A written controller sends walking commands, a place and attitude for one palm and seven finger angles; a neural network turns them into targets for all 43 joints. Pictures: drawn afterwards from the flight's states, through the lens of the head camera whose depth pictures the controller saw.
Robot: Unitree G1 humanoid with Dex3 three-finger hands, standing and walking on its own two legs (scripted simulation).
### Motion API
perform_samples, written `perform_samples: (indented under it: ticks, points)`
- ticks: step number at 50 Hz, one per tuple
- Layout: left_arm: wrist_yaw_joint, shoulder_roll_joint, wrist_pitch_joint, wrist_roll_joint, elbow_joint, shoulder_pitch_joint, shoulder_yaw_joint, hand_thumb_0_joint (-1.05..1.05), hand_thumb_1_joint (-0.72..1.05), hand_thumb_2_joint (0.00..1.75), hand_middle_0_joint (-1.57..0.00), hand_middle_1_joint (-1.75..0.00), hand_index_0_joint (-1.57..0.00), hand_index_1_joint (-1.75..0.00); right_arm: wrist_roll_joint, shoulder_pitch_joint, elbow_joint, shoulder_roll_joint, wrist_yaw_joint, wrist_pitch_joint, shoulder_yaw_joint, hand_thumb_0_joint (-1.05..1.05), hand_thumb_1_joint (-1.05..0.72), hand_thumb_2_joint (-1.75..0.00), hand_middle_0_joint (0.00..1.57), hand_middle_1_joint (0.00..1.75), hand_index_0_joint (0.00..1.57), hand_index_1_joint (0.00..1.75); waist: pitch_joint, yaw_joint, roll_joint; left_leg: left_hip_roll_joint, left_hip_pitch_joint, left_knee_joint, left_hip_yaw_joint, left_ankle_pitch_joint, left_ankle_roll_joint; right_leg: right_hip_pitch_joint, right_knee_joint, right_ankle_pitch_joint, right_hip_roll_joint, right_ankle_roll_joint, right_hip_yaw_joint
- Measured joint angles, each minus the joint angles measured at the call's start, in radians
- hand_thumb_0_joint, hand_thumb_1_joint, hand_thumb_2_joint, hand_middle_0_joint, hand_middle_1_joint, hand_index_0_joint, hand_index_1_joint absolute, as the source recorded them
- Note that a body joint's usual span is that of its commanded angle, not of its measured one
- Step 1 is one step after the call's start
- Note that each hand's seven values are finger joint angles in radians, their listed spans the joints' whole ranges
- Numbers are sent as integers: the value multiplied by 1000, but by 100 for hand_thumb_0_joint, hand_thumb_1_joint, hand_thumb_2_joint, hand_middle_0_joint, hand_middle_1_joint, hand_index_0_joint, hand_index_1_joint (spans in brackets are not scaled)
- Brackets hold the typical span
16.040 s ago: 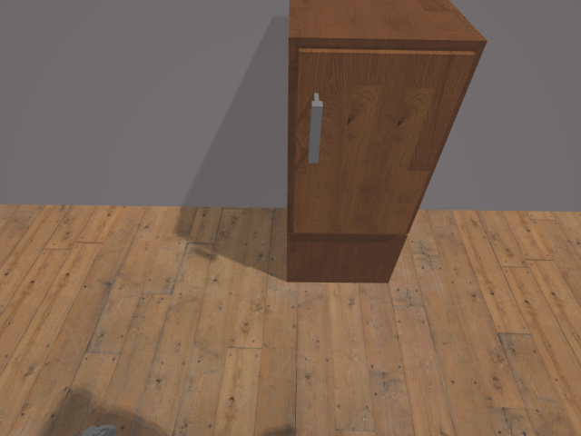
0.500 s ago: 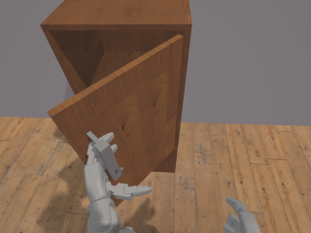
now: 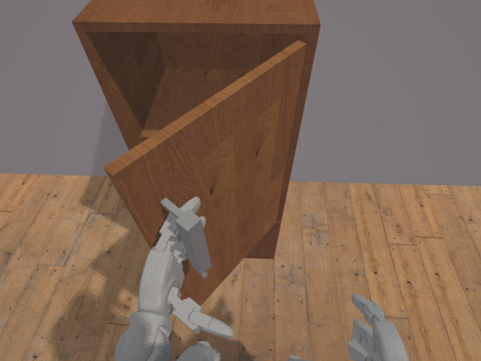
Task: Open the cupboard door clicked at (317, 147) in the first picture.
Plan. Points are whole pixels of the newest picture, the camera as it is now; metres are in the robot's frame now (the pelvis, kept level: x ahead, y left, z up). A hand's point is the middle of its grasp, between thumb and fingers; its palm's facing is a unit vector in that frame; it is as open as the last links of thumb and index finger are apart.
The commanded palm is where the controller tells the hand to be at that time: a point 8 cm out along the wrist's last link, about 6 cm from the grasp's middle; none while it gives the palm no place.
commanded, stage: slide the hand sideways off the handle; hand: left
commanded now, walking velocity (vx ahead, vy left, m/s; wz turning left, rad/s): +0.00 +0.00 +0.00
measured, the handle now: (186, 237) +0.30 +0.10 +0.06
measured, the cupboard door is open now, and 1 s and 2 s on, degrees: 51 51 51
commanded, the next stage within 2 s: draw the hand back to the body in 0.88 s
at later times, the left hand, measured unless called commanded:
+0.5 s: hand (174, 307) +0.19 +0.10 +0.06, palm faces -0.05 -1.00 +0.01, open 16.1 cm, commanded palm +0.16 +0.17 +0.06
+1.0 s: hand (137, 339) +0.16 +0.14 +0.06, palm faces -0.03 -1.00 -0.01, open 16.3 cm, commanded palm +0.13 +0.20 +0.07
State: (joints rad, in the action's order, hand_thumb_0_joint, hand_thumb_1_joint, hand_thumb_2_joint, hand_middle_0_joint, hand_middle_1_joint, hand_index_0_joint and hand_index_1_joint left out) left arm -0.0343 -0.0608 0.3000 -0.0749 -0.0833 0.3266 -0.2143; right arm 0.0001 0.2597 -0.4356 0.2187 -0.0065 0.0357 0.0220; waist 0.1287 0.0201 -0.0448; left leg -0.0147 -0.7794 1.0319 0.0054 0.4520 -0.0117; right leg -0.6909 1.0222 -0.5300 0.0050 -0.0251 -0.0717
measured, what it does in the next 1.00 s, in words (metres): stands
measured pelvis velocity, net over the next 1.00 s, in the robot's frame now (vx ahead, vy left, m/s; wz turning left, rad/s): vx -0.01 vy -0.01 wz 0.01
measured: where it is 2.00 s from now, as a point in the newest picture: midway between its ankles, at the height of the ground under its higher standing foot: outside the picture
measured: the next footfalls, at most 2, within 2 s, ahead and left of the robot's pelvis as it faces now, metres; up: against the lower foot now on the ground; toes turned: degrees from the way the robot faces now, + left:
none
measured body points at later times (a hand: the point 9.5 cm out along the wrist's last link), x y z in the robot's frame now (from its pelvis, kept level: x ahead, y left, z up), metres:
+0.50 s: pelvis +0.01 +0.00 -0.01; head +0.05 +0.00 +0.44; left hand +0.19 +0.16 +0.07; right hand +0.19 -0.22 -0.08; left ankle +0.03 +0.11 -0.67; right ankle -0.01 -0.11 -0.67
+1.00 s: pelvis -0.01 -0.01 -0.02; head +0.03 -0.02 +0.43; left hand +0.15 +0.20 +0.06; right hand +0.19 -0.25 -0.09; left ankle +0.03 +0.11 -0.67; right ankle -0.01 -0.11 -0.67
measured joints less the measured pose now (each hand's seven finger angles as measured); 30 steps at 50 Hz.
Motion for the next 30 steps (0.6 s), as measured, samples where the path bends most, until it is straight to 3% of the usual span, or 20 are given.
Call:
perform_samples:
  ticks: [4,9,30]
  points:
    - [-36,9,-3,37,-47,48,-12,-2,-50,30,-15,-31,-18,-33,6,15,25,-7,15,-7,2,2,-91,-90,20,30,20,30,7,7,11,-1,-9,14,10,11,-6,-12,13,-7,0,6,11]
    - [-32,-20,2,49,-104,118,-12,-2,-50,30,-16,-31,-18,-32,9,21,45,-13,20,-19,7,2,-91,-90,20,30,20,30,9,7,15,-4,-17,32,12,24,-9,-18,24,-15,-3,8,13]
    - [98,-88,45,-45,-230,310,99,-2,-50,30,-19,-32,-20,-33,-6,1,67,-10,-5,-13,-9,2,-90,-90,21,30,20,30,26,-17,3,-13,-70,92,-14,52,8,-61,78,-48,-13,-8,-11]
